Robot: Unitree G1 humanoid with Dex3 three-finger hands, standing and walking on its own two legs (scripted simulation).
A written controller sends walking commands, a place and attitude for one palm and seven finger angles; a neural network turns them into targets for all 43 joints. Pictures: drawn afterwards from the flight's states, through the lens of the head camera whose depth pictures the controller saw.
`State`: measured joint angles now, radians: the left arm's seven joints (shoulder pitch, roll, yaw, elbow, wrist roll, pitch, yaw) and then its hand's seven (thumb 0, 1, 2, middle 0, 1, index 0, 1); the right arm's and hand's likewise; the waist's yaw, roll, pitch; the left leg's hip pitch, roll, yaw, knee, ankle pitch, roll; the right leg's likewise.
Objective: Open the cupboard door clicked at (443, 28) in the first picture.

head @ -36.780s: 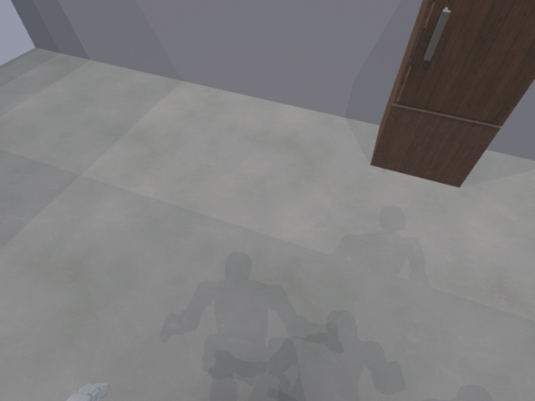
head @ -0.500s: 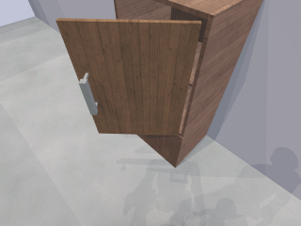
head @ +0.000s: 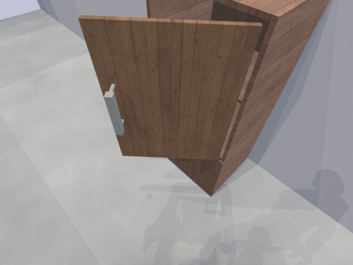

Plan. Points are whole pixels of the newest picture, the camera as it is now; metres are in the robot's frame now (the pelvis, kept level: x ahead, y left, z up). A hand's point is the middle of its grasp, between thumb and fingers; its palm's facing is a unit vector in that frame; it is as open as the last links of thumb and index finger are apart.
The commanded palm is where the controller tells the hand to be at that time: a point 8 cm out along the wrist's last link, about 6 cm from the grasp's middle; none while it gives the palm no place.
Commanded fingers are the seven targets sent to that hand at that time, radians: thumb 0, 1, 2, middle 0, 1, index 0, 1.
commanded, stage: come to a stop and stand still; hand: left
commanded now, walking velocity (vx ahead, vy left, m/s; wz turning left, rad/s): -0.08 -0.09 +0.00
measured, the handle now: (116, 110) +0.55 +0.23 -0.03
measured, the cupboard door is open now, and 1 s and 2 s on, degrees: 43 43 43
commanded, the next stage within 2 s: look again from close up in 0.68 s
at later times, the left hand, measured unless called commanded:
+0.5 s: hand out of the picture +0.00 +0.17 -0.16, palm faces -0.01 -0.97 -0.23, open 7.3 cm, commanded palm none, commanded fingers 0.00 0.90 0.90 -0.20 -0.30 -0.20 -0.30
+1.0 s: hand out of the picture -0.04 +0.14 -0.17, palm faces +0.01 -0.98 -0.18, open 7.3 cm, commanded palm none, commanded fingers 0.00 0.90 0.90 -0.20 -0.30 -0.20 -0.30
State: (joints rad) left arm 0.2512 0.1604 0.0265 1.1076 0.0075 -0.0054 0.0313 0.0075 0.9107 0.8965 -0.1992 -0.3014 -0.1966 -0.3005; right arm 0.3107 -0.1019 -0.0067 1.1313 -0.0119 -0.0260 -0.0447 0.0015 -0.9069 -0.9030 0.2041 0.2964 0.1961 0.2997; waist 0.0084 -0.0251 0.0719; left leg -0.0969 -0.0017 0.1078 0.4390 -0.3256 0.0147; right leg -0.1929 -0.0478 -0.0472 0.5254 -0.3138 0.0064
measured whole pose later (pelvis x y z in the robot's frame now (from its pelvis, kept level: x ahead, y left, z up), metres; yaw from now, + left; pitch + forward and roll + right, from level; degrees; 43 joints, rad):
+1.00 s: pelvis -0.04 -0.03 +0.00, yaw +0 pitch -1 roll +1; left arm 0.27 0.15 -0.02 1.12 0.01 -0.02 0.02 0.01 0.92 0.90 -0.20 -0.30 -0.20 -0.30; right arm 0.31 -0.13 0.01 1.14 -0.01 -0.01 -0.02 0.00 -0.91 -0.90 0.20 0.30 0.19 0.30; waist 0.00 -0.01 0.05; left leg -0.15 0.04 0.09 0.43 -0.26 -0.02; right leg -0.22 0.00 -0.07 0.47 -0.24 -0.04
